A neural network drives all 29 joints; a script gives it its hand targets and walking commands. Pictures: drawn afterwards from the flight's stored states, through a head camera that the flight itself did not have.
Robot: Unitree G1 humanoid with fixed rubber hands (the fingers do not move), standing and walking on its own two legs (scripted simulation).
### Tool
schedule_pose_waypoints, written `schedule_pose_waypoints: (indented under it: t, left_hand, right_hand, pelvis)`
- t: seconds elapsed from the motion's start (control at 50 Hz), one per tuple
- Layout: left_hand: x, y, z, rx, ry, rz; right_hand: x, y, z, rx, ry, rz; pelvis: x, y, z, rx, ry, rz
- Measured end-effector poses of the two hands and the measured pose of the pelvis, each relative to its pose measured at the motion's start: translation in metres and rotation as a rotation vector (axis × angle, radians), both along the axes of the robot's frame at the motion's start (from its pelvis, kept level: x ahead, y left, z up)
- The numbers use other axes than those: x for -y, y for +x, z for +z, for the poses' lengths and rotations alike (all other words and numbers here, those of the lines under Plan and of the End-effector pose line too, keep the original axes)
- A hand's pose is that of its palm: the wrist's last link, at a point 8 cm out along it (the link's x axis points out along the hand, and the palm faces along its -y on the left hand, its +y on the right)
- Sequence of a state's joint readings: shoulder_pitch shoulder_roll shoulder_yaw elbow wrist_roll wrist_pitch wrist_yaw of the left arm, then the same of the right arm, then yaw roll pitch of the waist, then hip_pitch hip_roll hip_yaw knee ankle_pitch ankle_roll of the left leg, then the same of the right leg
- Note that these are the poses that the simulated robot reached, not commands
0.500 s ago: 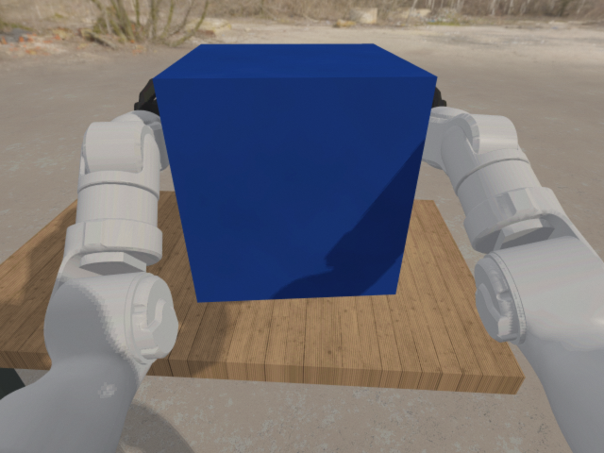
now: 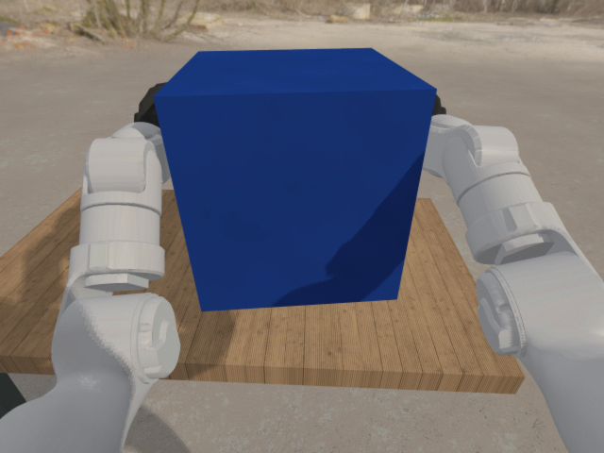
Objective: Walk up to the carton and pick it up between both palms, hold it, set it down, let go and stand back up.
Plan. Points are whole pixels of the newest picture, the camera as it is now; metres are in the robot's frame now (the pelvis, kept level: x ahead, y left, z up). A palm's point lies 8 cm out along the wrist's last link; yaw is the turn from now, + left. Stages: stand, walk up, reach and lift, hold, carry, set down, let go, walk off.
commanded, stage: hold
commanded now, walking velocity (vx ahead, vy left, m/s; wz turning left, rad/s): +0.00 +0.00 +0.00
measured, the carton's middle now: (293, 169) +0.39 +0.00 +0.27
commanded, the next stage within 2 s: none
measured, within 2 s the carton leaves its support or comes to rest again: neither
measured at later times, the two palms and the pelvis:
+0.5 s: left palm (150, 135) +0.38 +0.16 +0.33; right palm (429, 131) +0.37 -0.17 +0.33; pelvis +0.00 +0.00 +0.00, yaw +0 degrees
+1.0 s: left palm (145, 133) +0.38 +0.17 +0.33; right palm (427, 131) +0.37 -0.16 +0.33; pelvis -0.01 +0.00 +0.00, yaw +0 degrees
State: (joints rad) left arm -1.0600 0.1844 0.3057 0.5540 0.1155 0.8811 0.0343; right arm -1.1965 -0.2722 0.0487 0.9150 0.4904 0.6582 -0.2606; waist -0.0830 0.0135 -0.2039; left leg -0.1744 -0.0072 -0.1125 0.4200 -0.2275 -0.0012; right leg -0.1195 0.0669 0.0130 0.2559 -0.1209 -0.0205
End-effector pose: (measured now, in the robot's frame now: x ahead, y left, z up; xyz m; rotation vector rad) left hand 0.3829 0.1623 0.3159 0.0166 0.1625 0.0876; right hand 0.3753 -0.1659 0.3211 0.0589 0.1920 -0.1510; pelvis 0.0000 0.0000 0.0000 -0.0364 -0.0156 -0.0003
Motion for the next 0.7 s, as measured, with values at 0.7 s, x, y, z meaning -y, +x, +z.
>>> schedule_pose_waypoints:
  t: [0.7]
  left_hand:
    - [0.005,-0.006,0.009,0.004,-0.008,0.008]
  right_hand:
    - [0.004,-0.006,0.008,0.002,0.0,0.008]
  pelvis:
    - [0.003,-0.003,0.0,0.001,0.003,-0.009]
